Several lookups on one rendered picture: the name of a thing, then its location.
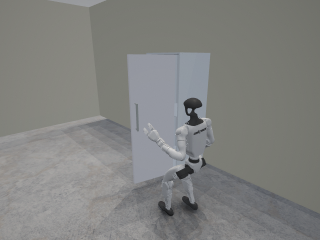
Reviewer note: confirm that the left robot upper arm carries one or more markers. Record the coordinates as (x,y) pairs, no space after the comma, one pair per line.
(181,134)

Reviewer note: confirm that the fridge door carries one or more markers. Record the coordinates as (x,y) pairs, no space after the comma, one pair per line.
(151,84)

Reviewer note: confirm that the left robot thigh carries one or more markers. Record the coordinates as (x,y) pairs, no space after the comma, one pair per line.
(177,171)

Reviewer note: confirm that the robot right foot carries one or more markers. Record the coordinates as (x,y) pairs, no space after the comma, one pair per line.
(187,201)

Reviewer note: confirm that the handle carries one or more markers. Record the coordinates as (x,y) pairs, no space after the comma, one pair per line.
(137,117)

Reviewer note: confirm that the robot left hand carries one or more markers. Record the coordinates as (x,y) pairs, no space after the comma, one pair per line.
(154,135)

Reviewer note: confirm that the right robot upper arm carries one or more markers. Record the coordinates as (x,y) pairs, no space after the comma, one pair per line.
(210,137)

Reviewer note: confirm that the robot left forearm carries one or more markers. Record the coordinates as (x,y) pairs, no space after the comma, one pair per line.
(173,153)

